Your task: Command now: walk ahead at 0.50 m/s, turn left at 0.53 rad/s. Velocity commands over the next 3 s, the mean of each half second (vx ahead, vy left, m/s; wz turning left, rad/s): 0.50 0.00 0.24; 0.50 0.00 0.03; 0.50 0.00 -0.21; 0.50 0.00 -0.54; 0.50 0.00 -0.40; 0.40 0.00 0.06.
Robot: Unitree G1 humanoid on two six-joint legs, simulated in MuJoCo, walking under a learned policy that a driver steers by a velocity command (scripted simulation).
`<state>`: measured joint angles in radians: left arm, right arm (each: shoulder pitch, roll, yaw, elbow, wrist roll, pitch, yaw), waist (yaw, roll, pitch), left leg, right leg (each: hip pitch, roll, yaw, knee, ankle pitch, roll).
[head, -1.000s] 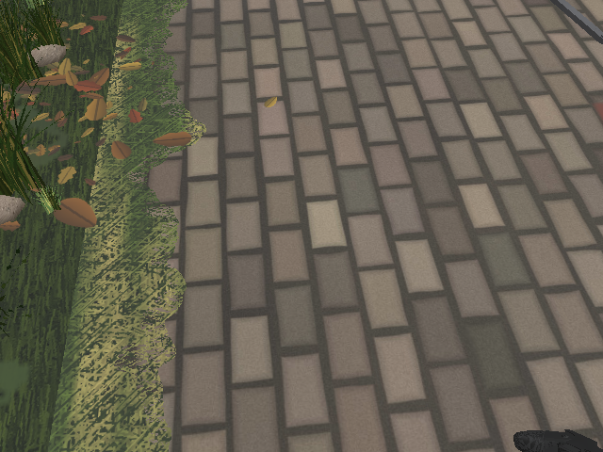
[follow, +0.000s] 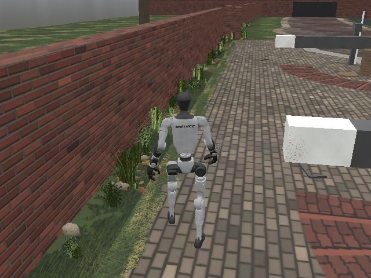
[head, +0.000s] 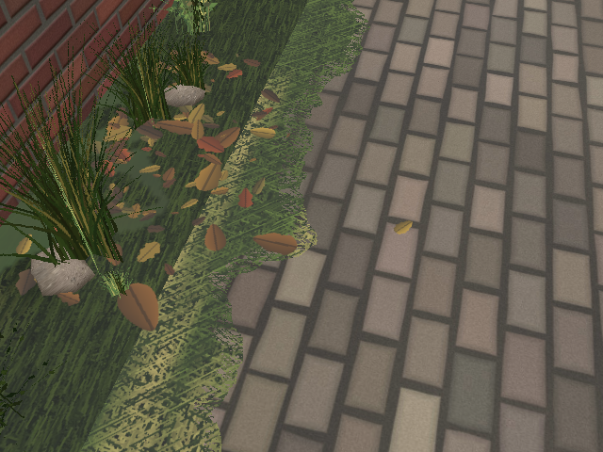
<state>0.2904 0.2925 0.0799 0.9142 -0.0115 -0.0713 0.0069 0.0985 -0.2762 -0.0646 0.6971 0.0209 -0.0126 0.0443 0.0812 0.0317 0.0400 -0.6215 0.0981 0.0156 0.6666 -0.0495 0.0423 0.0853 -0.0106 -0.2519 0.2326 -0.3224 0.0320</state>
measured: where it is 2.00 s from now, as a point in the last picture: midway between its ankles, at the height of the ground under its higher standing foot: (315, 188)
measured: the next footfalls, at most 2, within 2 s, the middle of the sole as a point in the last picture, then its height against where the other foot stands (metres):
left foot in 0.08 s outside the picture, level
right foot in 0.62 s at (363, 414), level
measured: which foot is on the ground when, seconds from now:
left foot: up 0.00-0.06, down 0.08-0.62, up 0.64-1.00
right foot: down 0.00-0.06, up 0.08-0.60, down 0.62-1.00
